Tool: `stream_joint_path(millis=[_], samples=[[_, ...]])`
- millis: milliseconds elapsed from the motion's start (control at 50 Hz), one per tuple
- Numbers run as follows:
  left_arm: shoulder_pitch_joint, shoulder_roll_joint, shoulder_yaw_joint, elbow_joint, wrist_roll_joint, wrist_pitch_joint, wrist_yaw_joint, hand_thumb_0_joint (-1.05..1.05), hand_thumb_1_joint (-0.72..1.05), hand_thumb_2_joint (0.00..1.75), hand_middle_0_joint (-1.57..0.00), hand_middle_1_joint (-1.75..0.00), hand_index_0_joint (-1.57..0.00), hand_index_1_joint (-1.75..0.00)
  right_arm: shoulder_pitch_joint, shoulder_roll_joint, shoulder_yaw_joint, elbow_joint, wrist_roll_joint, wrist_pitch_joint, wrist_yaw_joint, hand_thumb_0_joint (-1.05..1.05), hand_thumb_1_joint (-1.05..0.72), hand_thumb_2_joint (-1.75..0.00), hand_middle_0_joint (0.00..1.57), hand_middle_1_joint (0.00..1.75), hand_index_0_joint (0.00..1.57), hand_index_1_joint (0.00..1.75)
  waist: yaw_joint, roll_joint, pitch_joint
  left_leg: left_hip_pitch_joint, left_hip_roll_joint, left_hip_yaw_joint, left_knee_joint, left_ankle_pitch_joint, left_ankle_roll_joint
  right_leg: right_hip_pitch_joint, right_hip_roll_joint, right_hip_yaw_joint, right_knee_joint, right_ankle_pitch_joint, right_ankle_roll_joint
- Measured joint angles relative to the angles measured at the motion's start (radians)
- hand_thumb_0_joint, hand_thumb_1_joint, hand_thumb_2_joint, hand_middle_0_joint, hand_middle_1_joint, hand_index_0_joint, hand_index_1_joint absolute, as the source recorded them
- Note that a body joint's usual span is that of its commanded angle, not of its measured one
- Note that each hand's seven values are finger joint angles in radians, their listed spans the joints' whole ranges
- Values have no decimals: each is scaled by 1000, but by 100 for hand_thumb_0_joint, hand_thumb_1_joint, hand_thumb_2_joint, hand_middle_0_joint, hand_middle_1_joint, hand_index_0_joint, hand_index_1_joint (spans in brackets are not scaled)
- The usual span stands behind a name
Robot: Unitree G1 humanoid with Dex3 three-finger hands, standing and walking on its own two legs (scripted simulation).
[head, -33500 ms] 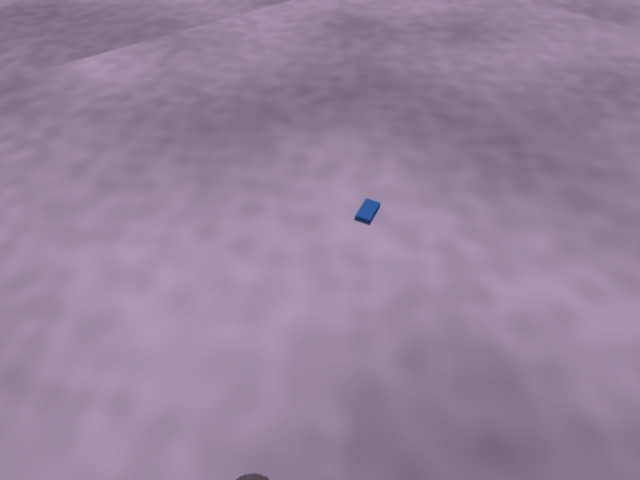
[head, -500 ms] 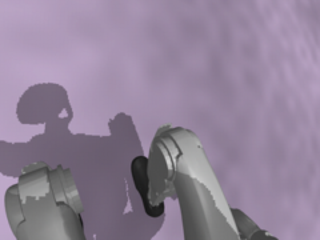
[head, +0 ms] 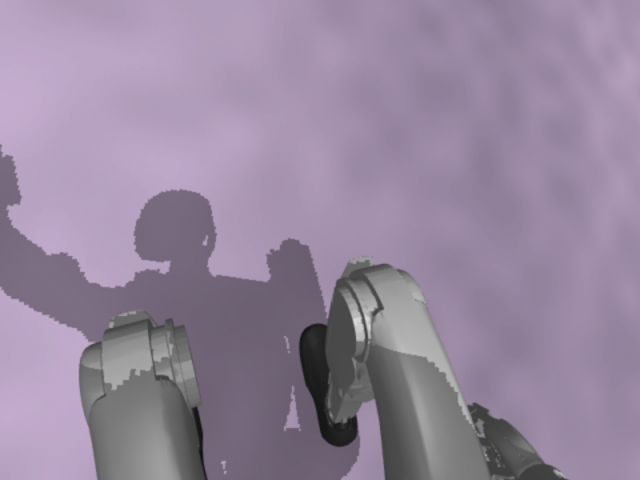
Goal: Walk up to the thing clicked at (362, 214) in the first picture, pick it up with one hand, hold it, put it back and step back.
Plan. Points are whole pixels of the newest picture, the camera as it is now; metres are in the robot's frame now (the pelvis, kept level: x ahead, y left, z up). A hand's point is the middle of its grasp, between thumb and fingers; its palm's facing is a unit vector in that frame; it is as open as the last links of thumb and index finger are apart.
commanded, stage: go down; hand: left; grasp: from above
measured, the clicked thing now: out of the picture +0.48 +0.40 -0.21
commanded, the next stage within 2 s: none
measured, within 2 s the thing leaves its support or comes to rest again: rests again in 0.26 s
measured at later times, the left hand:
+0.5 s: hand out of the picture +0.44 +0.41 +0.00, palm faces -0.36 -0.09 -0.93, open 10.0 cm
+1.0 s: hand out of the picture +0.43 +0.42 +0.08, palm faces -0.42 -0.11 -0.90, open 12.1 cm
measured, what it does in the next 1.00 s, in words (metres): rises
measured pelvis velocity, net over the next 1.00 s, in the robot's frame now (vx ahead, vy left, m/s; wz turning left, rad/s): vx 0.00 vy -0.01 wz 0.10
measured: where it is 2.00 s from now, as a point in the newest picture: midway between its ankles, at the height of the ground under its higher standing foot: (263, 436)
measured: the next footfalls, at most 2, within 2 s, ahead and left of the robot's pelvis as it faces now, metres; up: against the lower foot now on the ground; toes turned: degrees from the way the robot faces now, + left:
none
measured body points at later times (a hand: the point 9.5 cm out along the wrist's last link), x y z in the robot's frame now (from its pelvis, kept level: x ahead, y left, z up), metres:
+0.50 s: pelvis +0.00 -0.01 +0.05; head +0.21 +0.08 +0.44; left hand +0.46 +0.41 +0.05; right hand +0.10 -0.27 -0.05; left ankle +0.07 +0.11 -0.29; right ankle +0.13 -0.13 -0.29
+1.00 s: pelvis +0.00 -0.01 +0.12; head +0.21 +0.07 +0.51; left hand +0.45 +0.42 +0.13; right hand +0.10 -0.27 +0.01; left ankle +0.07 +0.11 -0.29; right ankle +0.13 -0.13 -0.29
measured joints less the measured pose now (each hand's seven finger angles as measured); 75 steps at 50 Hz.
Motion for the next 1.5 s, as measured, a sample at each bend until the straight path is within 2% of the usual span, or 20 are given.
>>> stream_joint_path(millis=[40, 100, 160, 220, 320, 420, 520, 600, 700, 820, 920, 1140, 1320, 1500], samples=[[2, -11, 1, -11, -9, 16, -3, -1, 19, 35, -69, -66, -76, -57, 4, 7, -8, 2, 6, 4, 1, 0, -90, -89, 20, 30, 20, 30, 4, 9, -9, 2, 2, 8, -9, 1, 1, -2, 0, 7, -4, 0, 3], [9, -29, -4, -24, -41, 46, -22, 0, 35, 41, -76, -69, -84, -59, 11, 16, -21, 6, 15, 13, 3, 0, -90, -89, 20, 30, 20, 30, 13, 28, -23, 9, 2, 20, -29, 4, 1, -1, -3, 17, -15, 0, 2], [26, -47, -16, -46, -81, 76, -63, 0, 47, 40, -79, -70, -88, -59, 19, 25, -34, 10, 26, 25, 1, 0, -90, -90, 20, 30, 20, 30, 25, 46, -35, 25, 4, 33, -56, 6, 1, 8, -4, 28, -32, 1, 4], [62, -66, -25, -85, -116, 87, -117, 0, 49, 38, -74, -71, -86, -59, 29, 31, -43, 11, 36, 42, -4, 0, -90, -89, 20, 30, 20, 30, 38, 61, -47, 48, 6, 44, -86, 9, 1, 23, -6, 38, -53, 2, 9], [103, -73, -8, -171, -147, 30, -195, 0, 35, 39, -61, -76, -73, -63, 42, 32, -53, 15, 46, 65, -26, 0, -90, -89, 20, 30, 20, 30, 58, 63, -66, 84, 7, 52, -125, 13, -5, 51, -8, 45, -82, 5, 10], [105, -62, 7, -234, -152, -31, -212, 0, 20, 44, -52, -78, -62, -67, 48, 30, -74, 22, 58, 84, -54, 1, -90, -89, 20, 30, 20, 30, 71, 58, -106, 116, 6, 59, -157, 16, -9, 77, -10, 50, -107, 6, 5], [89, -51, -22, -208, -160, -8, -209, 0, 8, 51, -43, -82, -52, -72, 35, 30, -89, 24, 77, 90, -75, 1, -90, -89, 20, 30, 20, 30, 74, 67, -142, 167, 11, 74, -212, 20, -6, 120, -10, 61, -154, 10, 2], [93, -57, -54, -202, -180, 15, -249, 0, 0, 56, -37, -87, -46, -77, 32, 33, -90, 17, 91, 82, -90, 1, -90, -89, 20, 30, 20, 30, 82, 74, -149, 215, 17, 86, -272, 26, -3, 160, -7, 69, -208, 18, 1], [107, -72, -48, -222, -207, -6, -290, 0, -6, 61, -33, -91, -41, -82, 39, 40, -86, 23, 99, 74, -103, 1, -90, -89, 20, 30, 20, 30, 88, 73, -157, 266, 21, 93, -335, 30, -6, 204, -6, 75, -265, 23, 3], [97, -61, -15, -215, -194, -47, -284, 0, -12, 65, -29, -95, -37, -86, 46, 48, -88, 40, 97, 78, -114, 1, -91, -89, 20, 30, 20, 30, 82, 69, -166, 308, 22, 92, -374, 27, -14, 242, -6, 73, -300, 20, 0], [91, -43, -1, -193, -181, -50, -279, 0, -15, 67, -25, -99, -34, -90, 49, 49, -93, 40, 95, 86, -116, 1, -91, -89, 20, 30, 20, 30, 79, 74, -165, 336, 25, 93, -400, 31, -14, 268, -4, 72, -326, 25, -1], [86, -32, -3, -169, -188, -69, -292, 0, -22, 72, -20, -104, -29, -95, 62, 56, -93, 56, 96, 85, -124, 1, -91, -89, 20, 30, 20, 30, 82, 71, -166, 392, 31, 94, -461, 46, -14, 323, 1, 71, -390, 44, -2], [73, -31, -7, -146, -163, -71, -278, 0, -28, 76, -18, -105, -26, -97, 59, 62, -94, 67, 98, 86, -129, 1, -91, -89, 20, 30, 20, 30, 74, 68, -168, 437, 34, 95, -499, 48, -10, 372, 4, 70, -435, 50, -1], [76, -36, -13, -131, -158, -65, -271, 0, -31, 78, -18, -105, -25, -98, 59, 68, -92, 75, 101, 84, -129, 1, -91, -90, 20, 30, 20, 30, 74, 69, -176, 480, 37, 99, -545, 53, -5, 416, 6, 72, -485, 58, 1]])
